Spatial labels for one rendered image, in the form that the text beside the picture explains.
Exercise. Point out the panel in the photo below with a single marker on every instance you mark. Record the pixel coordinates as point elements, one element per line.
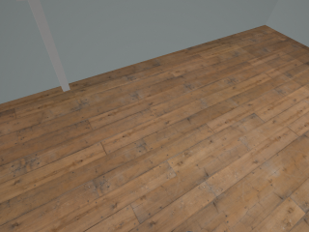
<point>39,16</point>

